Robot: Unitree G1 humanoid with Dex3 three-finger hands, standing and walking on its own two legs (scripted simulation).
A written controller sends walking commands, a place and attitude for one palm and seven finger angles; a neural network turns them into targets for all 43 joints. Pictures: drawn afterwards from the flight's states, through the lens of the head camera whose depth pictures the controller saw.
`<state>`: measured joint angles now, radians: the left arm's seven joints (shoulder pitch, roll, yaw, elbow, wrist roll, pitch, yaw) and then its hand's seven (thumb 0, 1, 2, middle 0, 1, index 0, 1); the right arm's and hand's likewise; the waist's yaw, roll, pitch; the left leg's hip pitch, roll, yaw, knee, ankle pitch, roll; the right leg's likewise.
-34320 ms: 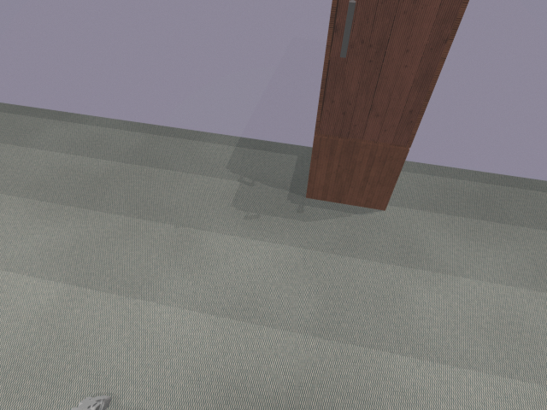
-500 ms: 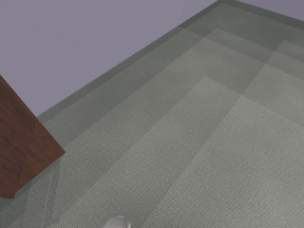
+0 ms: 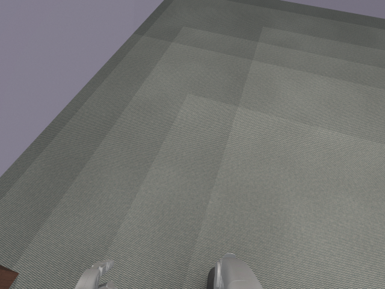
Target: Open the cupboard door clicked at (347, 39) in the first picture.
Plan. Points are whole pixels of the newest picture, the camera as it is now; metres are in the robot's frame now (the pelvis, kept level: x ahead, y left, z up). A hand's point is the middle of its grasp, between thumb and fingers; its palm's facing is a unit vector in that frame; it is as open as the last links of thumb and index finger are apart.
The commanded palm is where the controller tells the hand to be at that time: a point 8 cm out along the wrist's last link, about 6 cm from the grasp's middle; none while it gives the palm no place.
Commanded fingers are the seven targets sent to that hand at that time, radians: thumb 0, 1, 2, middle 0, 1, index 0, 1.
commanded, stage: walk to a spot facing it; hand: left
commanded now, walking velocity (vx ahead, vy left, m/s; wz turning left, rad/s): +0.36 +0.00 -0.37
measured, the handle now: out of the picture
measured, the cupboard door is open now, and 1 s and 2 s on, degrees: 49 49 49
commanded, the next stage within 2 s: turn to face it in 0.88 s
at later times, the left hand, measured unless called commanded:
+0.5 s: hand (149, 249) +0.22 +0.11 -0.15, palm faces -0.03 -0.97 -0.25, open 7.3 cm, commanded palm none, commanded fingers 0.00 0.90 0.90 -0.20 -0.30 -0.20 -0.30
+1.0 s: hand (170, 129) +0.61 +0.07 -0.16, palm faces -0.16 -0.96 -0.21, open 7.3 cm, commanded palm none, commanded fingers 0.00 0.90 0.90 -0.20 -0.30 -0.20 -0.30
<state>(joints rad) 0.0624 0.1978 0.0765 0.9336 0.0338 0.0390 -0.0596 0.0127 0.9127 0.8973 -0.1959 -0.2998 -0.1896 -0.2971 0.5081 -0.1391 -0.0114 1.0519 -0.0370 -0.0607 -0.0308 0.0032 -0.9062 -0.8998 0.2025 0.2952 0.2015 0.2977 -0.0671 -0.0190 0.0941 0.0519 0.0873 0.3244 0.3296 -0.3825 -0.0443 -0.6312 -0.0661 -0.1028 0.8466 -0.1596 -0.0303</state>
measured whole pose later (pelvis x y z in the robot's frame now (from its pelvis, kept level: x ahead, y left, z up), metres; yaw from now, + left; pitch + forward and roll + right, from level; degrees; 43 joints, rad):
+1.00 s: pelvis +0.53 -0.11 +0.01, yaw -11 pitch +1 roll +0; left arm 0.21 0.20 0.07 1.03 0.03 -0.02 -0.01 0.03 0.95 0.90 -0.20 -0.30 -0.19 -0.30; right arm 0.43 -0.15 -0.03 1.14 -0.02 -0.07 -0.02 0.00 -0.92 -0.90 0.20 0.29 0.20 0.30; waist -0.02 -0.01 0.06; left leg -0.02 -0.02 0.16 0.33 -0.33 0.04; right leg -0.62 -0.12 -0.04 0.84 -0.11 -0.01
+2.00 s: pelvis +0.75 -0.23 +0.01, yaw +23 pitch +1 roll +4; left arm 0.23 0.19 0.03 0.90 0.02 0.01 0.03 0.01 0.91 0.90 -0.20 -0.30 -0.20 -0.30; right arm 0.14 -0.26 -0.09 0.94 -0.01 0.08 0.03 0.01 -0.91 -0.90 0.20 0.30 0.20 0.30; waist -0.02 0.01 0.10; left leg -0.54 0.00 0.02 1.15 -0.42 -0.07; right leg -0.22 -0.10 -0.14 0.53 -0.33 -0.03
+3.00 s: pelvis +0.80 -0.23 -0.01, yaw +60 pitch +1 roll +1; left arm 0.21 0.21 0.04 0.88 0.03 0.02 0.01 0.01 0.90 0.90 -0.21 -0.30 -0.20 -0.30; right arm 0.14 -0.25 -0.07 0.92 -0.01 0.06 0.04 0.01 -0.91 -0.90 0.20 0.29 0.20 0.30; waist -0.02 -0.05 0.13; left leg -0.34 0.02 0.10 0.64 -0.33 -0.05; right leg -0.22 -0.19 -0.23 0.64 -0.40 0.06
